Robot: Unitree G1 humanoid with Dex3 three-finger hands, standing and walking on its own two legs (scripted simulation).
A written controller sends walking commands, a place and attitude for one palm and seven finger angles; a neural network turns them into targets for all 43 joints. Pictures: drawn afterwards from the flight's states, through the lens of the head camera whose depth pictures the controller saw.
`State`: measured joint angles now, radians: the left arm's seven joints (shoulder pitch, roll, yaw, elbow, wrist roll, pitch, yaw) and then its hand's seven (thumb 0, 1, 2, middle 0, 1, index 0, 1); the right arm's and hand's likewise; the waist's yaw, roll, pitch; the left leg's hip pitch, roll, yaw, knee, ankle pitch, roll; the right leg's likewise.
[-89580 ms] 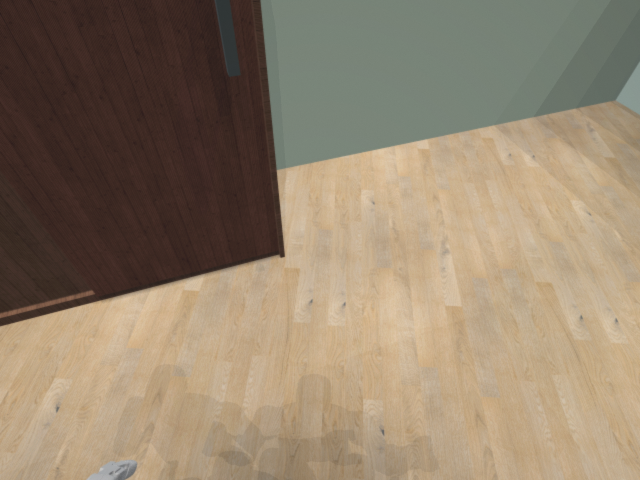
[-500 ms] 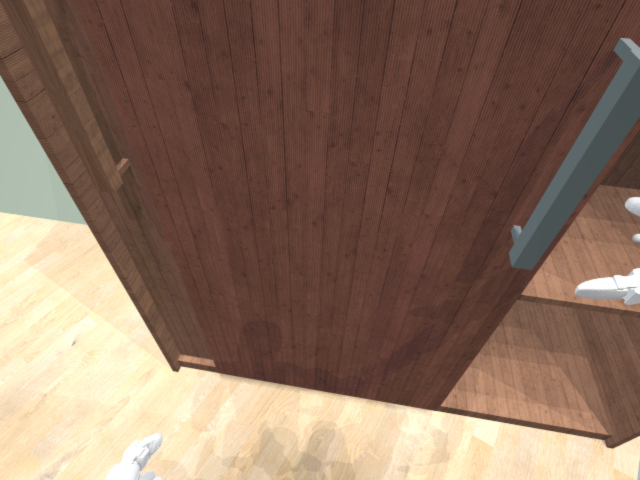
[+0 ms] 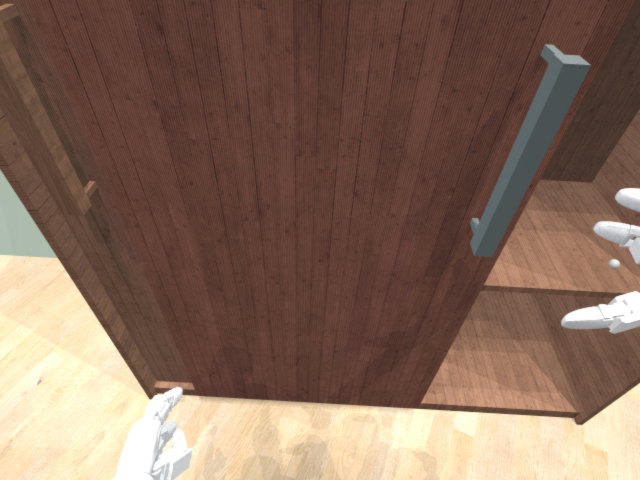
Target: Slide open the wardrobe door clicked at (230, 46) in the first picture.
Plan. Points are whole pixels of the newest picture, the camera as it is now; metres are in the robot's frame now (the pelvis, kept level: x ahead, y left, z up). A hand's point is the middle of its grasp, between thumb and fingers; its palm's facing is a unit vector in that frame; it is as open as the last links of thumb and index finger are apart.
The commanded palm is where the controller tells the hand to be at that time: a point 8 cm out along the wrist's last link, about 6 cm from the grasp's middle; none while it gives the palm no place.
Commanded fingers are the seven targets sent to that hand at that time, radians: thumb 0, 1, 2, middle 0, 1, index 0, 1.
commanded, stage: draw the hand back to the body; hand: right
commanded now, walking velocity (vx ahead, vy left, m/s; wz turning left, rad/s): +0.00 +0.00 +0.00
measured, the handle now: (511, 163) +0.47 -0.26 +0.19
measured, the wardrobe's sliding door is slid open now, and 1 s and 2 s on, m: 0.51 0.51 0.51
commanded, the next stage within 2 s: step back with the hand held close in 1.54 s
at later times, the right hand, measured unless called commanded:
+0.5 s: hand (615, 307) +0.25 -0.28 +0.17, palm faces +0.17 +0.98 -0.07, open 14.5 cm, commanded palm +0.21 -0.33 +0.18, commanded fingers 0.00 0.26 -0.34 0.24 0.98 0.24 0.98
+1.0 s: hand (609, 317) +0.24 -0.28 +0.17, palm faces +0.43 +0.84 -0.34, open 10.4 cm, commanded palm +0.19 -0.31 +0.18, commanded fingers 0.00 -0.65 -0.78 0.21 0.45 0.21 0.45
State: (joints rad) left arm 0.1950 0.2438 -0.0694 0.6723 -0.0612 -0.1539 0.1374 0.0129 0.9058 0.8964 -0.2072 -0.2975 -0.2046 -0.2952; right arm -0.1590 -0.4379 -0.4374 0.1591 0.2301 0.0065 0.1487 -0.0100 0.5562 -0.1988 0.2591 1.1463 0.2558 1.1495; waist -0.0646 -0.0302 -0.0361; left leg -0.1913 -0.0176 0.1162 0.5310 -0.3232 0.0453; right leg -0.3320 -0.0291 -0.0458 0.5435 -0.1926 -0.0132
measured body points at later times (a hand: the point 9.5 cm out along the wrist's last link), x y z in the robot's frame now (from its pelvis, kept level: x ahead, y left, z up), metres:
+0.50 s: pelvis +0.00 -0.01 +0.00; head -0.04 +0.00 +0.45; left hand +0.20 +0.22 -0.05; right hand +0.23 -0.34 +0.18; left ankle -0.02 +0.09 -0.73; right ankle +0.06 -0.11 -0.73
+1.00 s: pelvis +0.03 -0.01 +0.01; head +0.00 +0.00 +0.46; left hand +0.20 +0.22 -0.07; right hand +0.21 -0.32 +0.19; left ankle -0.02 +0.09 -0.73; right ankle +0.06 -0.11 -0.73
